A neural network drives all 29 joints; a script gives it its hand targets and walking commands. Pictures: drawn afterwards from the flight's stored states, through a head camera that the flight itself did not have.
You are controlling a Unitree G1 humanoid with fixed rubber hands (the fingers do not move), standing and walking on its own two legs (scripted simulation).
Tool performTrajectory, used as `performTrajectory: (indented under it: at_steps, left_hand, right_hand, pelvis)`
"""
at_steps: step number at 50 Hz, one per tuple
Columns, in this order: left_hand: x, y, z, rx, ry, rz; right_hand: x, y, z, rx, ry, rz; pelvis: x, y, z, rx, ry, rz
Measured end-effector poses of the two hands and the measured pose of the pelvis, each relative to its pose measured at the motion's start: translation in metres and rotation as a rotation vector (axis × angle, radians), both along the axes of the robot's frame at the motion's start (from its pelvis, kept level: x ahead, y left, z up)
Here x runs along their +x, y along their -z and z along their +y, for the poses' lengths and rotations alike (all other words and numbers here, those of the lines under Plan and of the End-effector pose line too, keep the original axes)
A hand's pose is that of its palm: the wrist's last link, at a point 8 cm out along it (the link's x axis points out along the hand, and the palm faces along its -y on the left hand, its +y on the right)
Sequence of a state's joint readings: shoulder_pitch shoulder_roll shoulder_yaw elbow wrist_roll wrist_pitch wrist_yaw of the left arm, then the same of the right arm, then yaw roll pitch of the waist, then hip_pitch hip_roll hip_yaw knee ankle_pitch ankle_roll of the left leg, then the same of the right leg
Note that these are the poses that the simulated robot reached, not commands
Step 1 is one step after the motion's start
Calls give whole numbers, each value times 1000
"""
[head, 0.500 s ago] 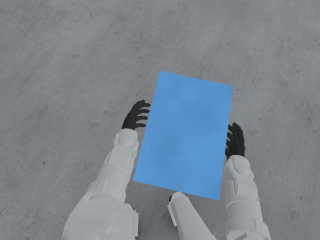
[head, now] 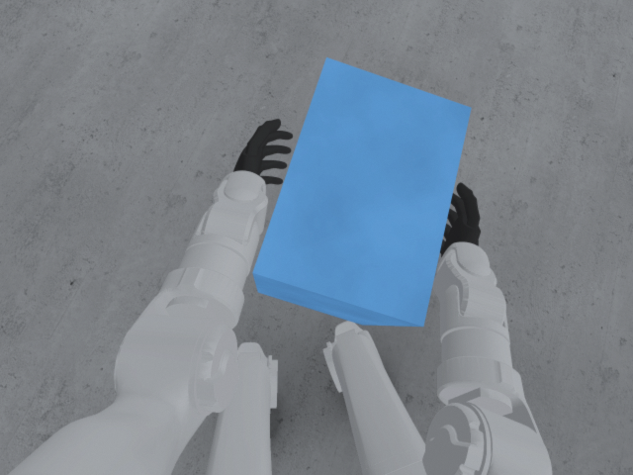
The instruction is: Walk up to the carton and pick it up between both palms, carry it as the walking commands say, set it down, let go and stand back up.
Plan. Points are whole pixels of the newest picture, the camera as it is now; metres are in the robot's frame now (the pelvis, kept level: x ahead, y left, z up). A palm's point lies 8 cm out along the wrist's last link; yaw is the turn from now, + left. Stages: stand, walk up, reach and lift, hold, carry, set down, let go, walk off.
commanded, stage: set down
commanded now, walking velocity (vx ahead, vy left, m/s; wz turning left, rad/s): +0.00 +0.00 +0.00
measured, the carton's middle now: (347, 214) +0.43 -0.12 -0.14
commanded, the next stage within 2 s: none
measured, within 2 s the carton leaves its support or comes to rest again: neither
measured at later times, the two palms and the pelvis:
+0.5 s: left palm (267, 172) +0.52 -0.01 -0.14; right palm (441, 237) +0.38 -0.25 -0.15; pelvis +0.01 +0.01 -0.05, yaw -1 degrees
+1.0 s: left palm (278, 184) +0.53 -0.03 -0.23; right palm (423, 245) +0.39 -0.26 -0.25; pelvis -0.02 +0.00 -0.13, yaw -1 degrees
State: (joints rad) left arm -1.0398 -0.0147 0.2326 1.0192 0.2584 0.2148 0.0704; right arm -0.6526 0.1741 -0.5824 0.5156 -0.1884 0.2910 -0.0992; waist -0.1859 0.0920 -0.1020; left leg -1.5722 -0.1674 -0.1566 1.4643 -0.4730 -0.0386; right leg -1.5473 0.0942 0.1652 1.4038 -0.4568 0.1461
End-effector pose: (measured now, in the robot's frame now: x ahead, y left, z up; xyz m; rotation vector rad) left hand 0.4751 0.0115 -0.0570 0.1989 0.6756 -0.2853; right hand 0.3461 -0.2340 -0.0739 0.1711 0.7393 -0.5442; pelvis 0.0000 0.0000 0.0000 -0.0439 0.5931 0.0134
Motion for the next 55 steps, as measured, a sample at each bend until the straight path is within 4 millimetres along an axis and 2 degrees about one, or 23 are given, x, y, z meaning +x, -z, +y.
performTrajectory:
  at_steps: [7, 15, 23, 30, 43, 49, 55]
  left_hand:
    - [6, 16, 0, -5, -12, 18]
    - [26, 38, -10, -1, 4, 13]
    - [39, 71, -21, -2, 7, 42]
    - [40, 112, -25, -8, -1, 54]
    - [44, 161, -27, -9, -9, 46]
    - [54, 170, -38, 2, 16, 23]
    - [65, 182, -46, 17, 14, 25]
  right_hand:
    - [4, 17, 2, 13, 1, 9]
    - [20, 38, -6, -6, -5, 14]
    - [28, 70, -15, -10, -4, 49]
    - [34, 103, -22, -20, -14, 64]
    - [35, 161, -22, -10, -14, 55]
    - [38, 178, -27, 9, 19, 27]
    - [47, 196, -34, 10, 4, 37]
  pelvis:
    - [-4, 16, 10, -21, -6, 18]
    - [-1, 33, 14, -37, -19, 76]
    - [11, 45, 9, -26, -11, 129]
    - [14, 58, 0, -10, -1, 168]
    - [-10, 104, -3, -10, -1, 155]
    - [-22, 127, 0, -18, 0, 137]
    - [-26, 141, -1, -14, 6, 130]
